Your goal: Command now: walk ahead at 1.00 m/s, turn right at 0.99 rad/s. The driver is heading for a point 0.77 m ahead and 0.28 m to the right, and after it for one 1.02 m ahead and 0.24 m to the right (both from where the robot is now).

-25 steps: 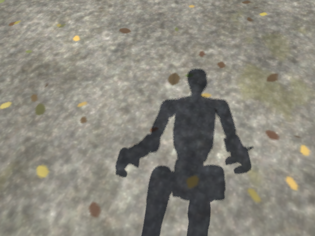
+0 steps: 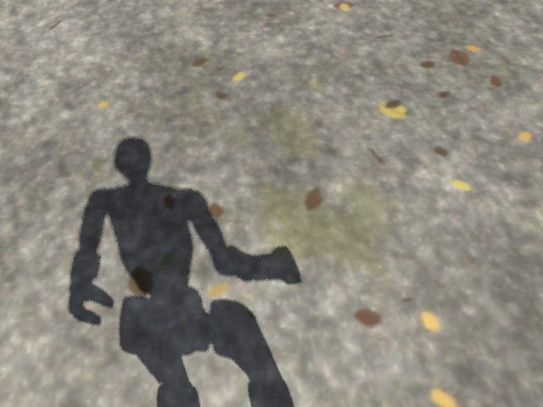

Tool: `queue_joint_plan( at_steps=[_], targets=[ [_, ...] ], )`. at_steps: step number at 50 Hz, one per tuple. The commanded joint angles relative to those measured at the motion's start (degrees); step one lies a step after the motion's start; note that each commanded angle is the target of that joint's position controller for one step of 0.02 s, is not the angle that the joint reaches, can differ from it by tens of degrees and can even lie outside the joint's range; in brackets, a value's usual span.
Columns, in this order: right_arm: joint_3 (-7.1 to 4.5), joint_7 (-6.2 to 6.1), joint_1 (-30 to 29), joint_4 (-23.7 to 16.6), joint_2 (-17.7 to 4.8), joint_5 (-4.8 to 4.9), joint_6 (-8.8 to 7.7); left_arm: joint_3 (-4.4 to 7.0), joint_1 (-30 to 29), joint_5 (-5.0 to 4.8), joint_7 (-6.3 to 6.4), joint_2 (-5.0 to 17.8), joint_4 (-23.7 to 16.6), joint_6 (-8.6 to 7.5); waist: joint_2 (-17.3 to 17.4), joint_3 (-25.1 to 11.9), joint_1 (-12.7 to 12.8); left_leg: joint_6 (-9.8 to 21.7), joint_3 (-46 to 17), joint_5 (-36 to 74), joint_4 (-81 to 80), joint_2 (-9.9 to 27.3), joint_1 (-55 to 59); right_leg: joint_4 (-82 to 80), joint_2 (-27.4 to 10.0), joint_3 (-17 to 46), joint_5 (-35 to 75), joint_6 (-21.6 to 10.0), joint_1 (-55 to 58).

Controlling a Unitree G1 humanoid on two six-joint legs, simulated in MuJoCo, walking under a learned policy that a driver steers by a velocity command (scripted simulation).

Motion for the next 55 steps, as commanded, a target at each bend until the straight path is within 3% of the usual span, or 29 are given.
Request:
queue_joint_plan(
  at_steps=[1,4,10,13,16,17,18,19,20,21,22,23,26,29,31,36,38,39,40,41,42,43,44,45,46,48,50,53,55],
  targets=[
    [-1.14,-0.08,4.94,0.36,-3.52,-0.28,-0.76,0.68,-3.44,-0.53,-0.82,2.80,-7.26,-0.21,5.56,-3.65,-2.27,8.10,-20.24,-5.32,-17.32,16.63,18.00,-1.13,-9.02,2.29,2.64,-0.01,-19.33],
    [-1.12,0.07,5.14,3.15,-3.73,1.17,-0.92,-0.32,-6.01,-0.71,-1.36,0.36,-9.30,0.70,4.96,-0.08,-1.06,8.57,-12.02,1.08,-20.01,17.44,15.65,-2.88,-11.62,1.09,4.97,0.01,-24.87],
    [-1.29,-0.68,7.15,5.36,-8.16,-0.26,-0.57,-0.60,-15.12,-0.11,-3.22,2.20,-11.32,-0.61,0.27,5.61,-3.11,5.77,6.48,15.22,-24.60,13.55,15.38,-20.03,-9.05,-6.13,23.58,0.34,-23.90],
    [-1.69,-1.16,10.07,6.58,-12.27,-0.16,0.27,-0.33,-19.03,-0.29,-4.69,2.88,-12.78,-1.46,2.51,4.38,-2.72,2.77,12.06,46.38,-20.65,13.18,19.30,-30.74,-2.87,-14.38,23.88,-2.61,-13.69],
    [-2.87,-2.06,7.90,5.37,-17.40,0.21,2.10,3.14,-2.95,-1.41,-4.48,9.11,-9.89,-0.38,11.14,-5.91,8.72,3.48,12.25,83.18,2.95,16.52,21.54,-29.76,3.42,-16.94,13.16,-5.98,6.36],
    [-2.82,-1.88,3.61,3.28,-16.90,0.69,2.06,5.67,12.84,-1.11,-3.79,13.52,-5.42,0.48,9.55,-12.23,16.37,3.86,10.79,78.00,20.61,15.52,11.59,-34.38,3.24,-12.85,14.40,-9.11,26.55],
    [-0.94,-1.51,2.88,3.09,-9.94,0.67,1.07,6.08,18.80,-1.76,-2.55,14.53,-1.89,1.26,-1.99,-10.33,16.19,1.79,10.04,16.40,45.33,6.00,-4.66,-39.13,-0.89,-3.60,15.66,-11.76,39.71],
    [2.05,-0.61,10.93,-1.50,-1.30,0.25,-1.58,5.06,11.32,0.10,-2.73,17.41,-5.26,0.07,-19.61,-17.65,3.44,0.98,-0.28,-22.02,63.56,-1.73,-25.22,-45.61,-10.32,27.19,6.38,-22.11,51.02],
    [1.65,-0.06,4.95,-4.16,-7.59,1.65,-4.21,4.56,11.13,1.18,-2.75,13.32,-7.31,-1.22,-11.18,-24.41,7.64,3.38,-10.20,-15.92,61.46,-0.19,-31.00,-59.96,-15.34,44.42,-14.95,-24.08,51.63],
    [1.18,-0.23,-1.38,-5.55,-9.35,3.28,-4.97,4.06,10.18,1.73,-2.78,11.21,-6.75,-2.57,-2.34,-14.29,6.69,4.42,-9.84,-11.82,55.68,1.83,-32.31,-65.37,-15.29,44.58,-17.65,-20.46,42.19],
    [1.40,-0.68,-1.96,-5.08,-8.13,2.73,-4.92,3.57,6.62,1.78,-3.08,9.95,-6.47,-3.65,6.79,-7.80,2.66,4.16,-10.15,-8.36,49.25,4.00,-28.60,-65.99,-13.91,40.54,-13.08,-18.32,30.59],
    [1.40,-0.97,0.12,-3.66,-7.17,1.46,-4.04,3.01,3.01,1.84,-3.04,8.54,-6.62,-4.20,8.48,-4.47,-0.71,2.92,-10.56,-6.53,45.03,5.84,-23.40,-65.08,-10.84,34.08,-6.85,-17.04,21.85],
    [0.98,-0.60,3.12,-1.90,-7.36,0.10,-1.09,1.66,-1.10,1.32,-1.50,4.71,-6.08,-4.03,3.88,0.02,-4.21,-1.00,-8.43,-3.64,33.95,9.03,-16.11,-65.98,-5.02,19.76,3.98,-15.42,7.42],
    [2.93,-0.13,-7.67,-5.39,-2.25,-1.46,-0.80,1.05,1.95,1.10,0.40,3.30,-3.24,-3.70,1.86,3.00,0.58,-3.02,-2.50,13.73,17.42,7.69,-10.83,-65.73,0.26,8.24,15.65,-12.32,-1.64],
    [3.59,0.60,-12.49,-6.69,-0.32,-0.88,-1.32,1.31,5.24,1.05,0.44,4.18,-1.44,-3.77,0.68,2.40,4.33,-2.65,-0.36,25.79,7.71,5.40,-3.61,-67.16,0.06,7.24,11.47,-10.57,-4.42],
    [1.46,1.27,-17.82,-9.08,-5.37,1.72,-2.05,1.67,10.89,0.34,0.47,4.86,3.25,-3.22,-2.77,3.07,6.52,0.32,-2.64,22.49,-3.84,4.68,-11.10,-63.12,-7.42,11.62,20.22,-9.13,17.73],
    [-0.32,0.99,-9.78,-7.71,-8.36,2.02,-1.98,2.16,10.02,1.72,0.67,6.83,3.86,-2.24,-5.12,-2.75,1.23,2.66,-0.16,14.06,-1.93,1.80,-5.02,-54.52,-9.23,11.09,47.40,-7.39,25.68],
    [-1.58,0.29,-0.24,-6.14,-10.46,2.90,-1.42,2.44,7.30,3.10,0.31,8.71,3.54,-1.75,-6.53,-9.14,-5.21,4.37,1.46,11.42,0.18,1.15,5.05,-43.89,-8.41,9.22,60.43,-5.90,25.48],
    [-1.80,-0.51,15.23,-3.32,-11.35,2.89,-0.45,1.75,2.75,4.25,0.07,7.51,1.71,-1.64,-6.57,-17.92,-13.35,5.96,-3.43,6.54,6.69,6.81,26.18,-25.90,-6.95,8.32,55.70,-4.41,12.62],
    [-2.70,0.24,20.17,-0.38,-16.10,0.61,-0.60,-0.83,16.08,2.00,-0.57,-2.76,1.42,-2.88,20.06,-30.46,-5.73,17.56,-35.88,-18.42,0.04,21.53,50.30,1.53,3.85,5.53,10.67,0.00,-9.86],
    [-1.87,1.35,23.29,0.92,-11.00,0.63,-1.06,-1.66,15.14,-0.58,-0.82,-0.28,2.43,-3.47,24.57,-32.75,-8.48,17.16,-54.47,-36.39,-13.61,23.61,52.61,6.60,4.23,7.15,-4.58,-0.37,-17.70],
    [-1.05,0.71,18.43,0.84,-7.08,0.88,-0.67,-0.61,4.95,-1.80,-0.74,4.10,0.41,-3.71,16.87,-19.79,-9.64,14.75,-46.71,-33.91,-14.95,22.61,45.09,7.45,0.52,4.45,-2.19,-1.26,-23.63],
    [-0.84,0.58,16.28,1.56,-6.51,0.30,-0.17,-0.93,-3.26,-0.60,-0.68,4.47,-1.66,-4.40,4.63,-12.13,-9.63,13.27,-37.82,-22.10,-15.30,19.65,34.71,4.34,-1.28,2.53,-0.04,-1.71,-22.52],
    [-0.67,0.89,14.39,2.31,-6.60,-0.45,-0.24,-1.10,-6.78,0.29,-0.87,3.01,-3.07,-5.10,1.22,-6.91,-7.15,13.61,-32.18,-14.11,-15.75,17.49,26.42,0.79,-2.53,2.08,0.88,-1.86,-21.73],
    [0.14,1.13,11.33,2.42,-4.58,-1.26,-0.61,-0.98,-6.86,0.55,-1.08,2.00,-3.20,-5.15,2.14,-3.71,-3.77,13.72,-27.21,-3.92,-16.80,15.53,19.51,-2.62,-4.58,2.47,1.98,-1.61,-18.54],
    [1.42,1.75,7.87,3.07,-1.58,-0.48,-0.94,-1.01,-4.21,0.44,-1.02,0.88,-2.23,-4.14,4.09,-2.45,0.26,14.00,-19.73,21.50,-16.88,14.59,13.83,-7.59,-5.71,1.23,0.19,0.12,-14.56],
    [1.27,1.46,6.98,4.42,-3.85,0.83,-1.35,-1.69,-4.49,1.88,-1.06,-0.79,-2.91,-3.94,4.81,-1.13,1.93,14.13,-13.33,40.50,-17.40,14.05,9.36,-16.86,-5.75,-1.50,1.90,2.13,-13.27],
    [0.22,-0.19,8.17,5.71,-7.48,1.61,-0.72,-2.88,-11.79,2.62,-2.59,-2.35,-4.14,-5.46,5.25,-1.92,-0.86,10.91,-3.22,38.12,-19.76,7.60,3.32,-39.07,-1.59,-7.03,23.34,3.44,-1.81],
    [-0.23,-0.67,12.19,7.37,-9.28,2.00,-0.44,-2.33,-15.38,2.72,-3.47,-0.73,-5.20,-5.72,6.43,-3.21,-2.07,9.83,-4.68,31.41,-20.83,9.45,6.47,-46.83,0.04,-5.24,34.11,2.72,2.66]
  ],
)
